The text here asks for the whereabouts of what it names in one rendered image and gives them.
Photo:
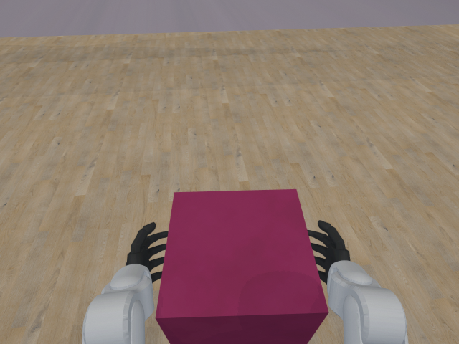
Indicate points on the robot left forearm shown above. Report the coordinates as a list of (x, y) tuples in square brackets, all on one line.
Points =
[(118, 315)]

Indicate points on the robot right forearm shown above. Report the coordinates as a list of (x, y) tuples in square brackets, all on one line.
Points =
[(371, 314)]

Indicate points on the left robot hand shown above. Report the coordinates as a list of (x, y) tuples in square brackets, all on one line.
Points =
[(140, 254)]

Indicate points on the right robot hand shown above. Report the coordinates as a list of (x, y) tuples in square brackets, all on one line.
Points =
[(335, 250)]

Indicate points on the carton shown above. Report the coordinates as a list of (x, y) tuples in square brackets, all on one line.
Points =
[(239, 269)]

